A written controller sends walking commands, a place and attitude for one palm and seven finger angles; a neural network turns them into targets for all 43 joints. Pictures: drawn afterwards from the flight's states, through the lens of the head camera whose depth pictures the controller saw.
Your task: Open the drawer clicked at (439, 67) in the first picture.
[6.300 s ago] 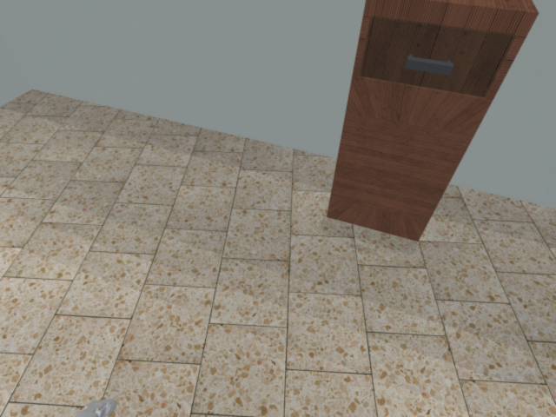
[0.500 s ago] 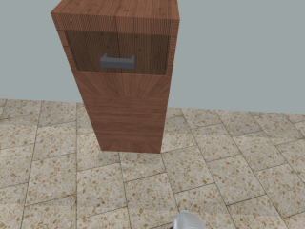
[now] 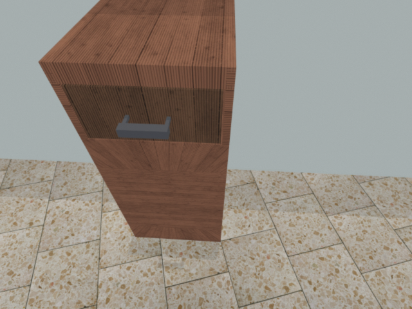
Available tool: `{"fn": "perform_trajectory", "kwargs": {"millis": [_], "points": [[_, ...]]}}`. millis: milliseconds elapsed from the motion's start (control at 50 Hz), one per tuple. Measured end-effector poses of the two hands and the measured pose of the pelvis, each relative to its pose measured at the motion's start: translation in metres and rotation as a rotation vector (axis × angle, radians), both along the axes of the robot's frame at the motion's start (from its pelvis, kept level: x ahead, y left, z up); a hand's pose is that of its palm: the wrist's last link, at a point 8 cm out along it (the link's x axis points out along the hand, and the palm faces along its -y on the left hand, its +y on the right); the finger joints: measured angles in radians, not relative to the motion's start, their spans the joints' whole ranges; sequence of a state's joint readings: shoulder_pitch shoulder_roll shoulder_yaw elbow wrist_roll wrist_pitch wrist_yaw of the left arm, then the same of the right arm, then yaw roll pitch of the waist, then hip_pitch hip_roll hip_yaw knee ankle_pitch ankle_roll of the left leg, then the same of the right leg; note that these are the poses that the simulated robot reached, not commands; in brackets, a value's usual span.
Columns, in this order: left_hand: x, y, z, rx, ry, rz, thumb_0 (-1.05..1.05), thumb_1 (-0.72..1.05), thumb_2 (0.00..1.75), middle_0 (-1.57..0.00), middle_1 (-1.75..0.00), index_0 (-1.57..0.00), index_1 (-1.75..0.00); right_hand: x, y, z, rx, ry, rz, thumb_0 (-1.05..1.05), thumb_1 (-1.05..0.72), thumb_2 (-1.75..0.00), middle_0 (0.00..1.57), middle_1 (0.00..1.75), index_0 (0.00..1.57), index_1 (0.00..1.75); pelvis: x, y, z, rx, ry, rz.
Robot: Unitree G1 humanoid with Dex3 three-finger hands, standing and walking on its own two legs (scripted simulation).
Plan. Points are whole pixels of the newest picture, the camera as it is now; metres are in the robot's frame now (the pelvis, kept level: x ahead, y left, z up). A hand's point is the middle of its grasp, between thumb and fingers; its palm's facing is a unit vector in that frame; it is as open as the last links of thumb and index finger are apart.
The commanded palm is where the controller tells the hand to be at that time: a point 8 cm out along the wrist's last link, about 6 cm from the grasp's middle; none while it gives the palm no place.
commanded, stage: come to a stop and stand still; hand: left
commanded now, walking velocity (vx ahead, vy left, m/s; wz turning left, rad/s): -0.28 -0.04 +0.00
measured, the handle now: (145, 125) +0.52 +0.20 +0.04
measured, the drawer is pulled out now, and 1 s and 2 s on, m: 0.00 0.00 0.00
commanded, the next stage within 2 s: none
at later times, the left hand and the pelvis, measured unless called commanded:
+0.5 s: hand out of the picture +0.02 +0.15 -0.16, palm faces +0.02 -0.95 -0.30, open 7.4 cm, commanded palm none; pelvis -0.03 -0.05 +0.00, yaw -1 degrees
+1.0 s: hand out of the picture -0.09 +0.13 -0.17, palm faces +0.06 -0.98 -0.19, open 7.3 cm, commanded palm none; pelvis -0.08 -0.04 +0.01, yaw +0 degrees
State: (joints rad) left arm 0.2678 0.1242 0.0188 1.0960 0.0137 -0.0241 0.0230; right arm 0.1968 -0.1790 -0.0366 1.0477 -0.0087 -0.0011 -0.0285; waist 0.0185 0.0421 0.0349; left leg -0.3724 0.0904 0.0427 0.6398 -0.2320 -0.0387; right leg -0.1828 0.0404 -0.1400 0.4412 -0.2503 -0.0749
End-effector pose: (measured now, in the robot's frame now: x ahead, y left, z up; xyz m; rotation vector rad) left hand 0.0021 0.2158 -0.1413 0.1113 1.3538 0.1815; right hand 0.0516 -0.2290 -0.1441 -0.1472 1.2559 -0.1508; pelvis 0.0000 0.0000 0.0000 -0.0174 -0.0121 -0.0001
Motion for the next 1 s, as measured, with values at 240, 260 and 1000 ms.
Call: {"fn": "perform_trajectory", "kwargs": {"millis": [240, 260, 1000], "points": [[0.015, 0.011, -0.004, 0.033, 0.053, -0.005, 0.01, 0.91, 0.90, -0.20, -0.30, -0.20, -0.30, 0.033, 0.007, -0.005, 0.004, -0.024, 0.010, 0.00, -0.92, -0.90, 0.20, 0.30, 0.21, 0.30, 0.000, -0.002, -0.005, 0.035, 0.003, -0.030], [0.017, 0.012, -0.002, 0.048, 0.043, -0.011, 0.01, 0.91, 0.90, -0.20, -0.30, -0.20, -0.30, 0.031, 0.003, -0.007, 0.009, -0.023, 0.008, 0.00, -0.92, -0.90, 0.21, 0.30, 0.21, 0.30, -0.003, -0.006, -0.005, 0.034, 0.005, -0.032], [-0.094, -0.036, 0.002, 0.004, 0.064, 0.007, 0.00, 0.92, 0.90, -0.20, -0.30, -0.20, -0.30, -0.149, -0.023, 0.000, 0.042, 0.185, -0.027, 0.01, -0.91, -0.90, 0.20, 0.30, 0.20, 0.30, -0.077, -0.044, 0.006, 0.018, -0.017, -0.003]]}}
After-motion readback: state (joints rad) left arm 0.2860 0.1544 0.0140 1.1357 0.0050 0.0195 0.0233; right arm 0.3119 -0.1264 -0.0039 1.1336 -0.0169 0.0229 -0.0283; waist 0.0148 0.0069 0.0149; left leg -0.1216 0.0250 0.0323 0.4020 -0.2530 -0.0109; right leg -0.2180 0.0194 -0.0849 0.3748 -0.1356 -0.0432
